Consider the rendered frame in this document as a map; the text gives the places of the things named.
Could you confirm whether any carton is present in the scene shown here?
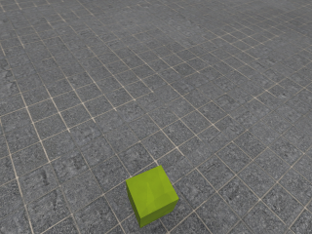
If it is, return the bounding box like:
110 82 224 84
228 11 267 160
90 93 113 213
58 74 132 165
126 165 179 228

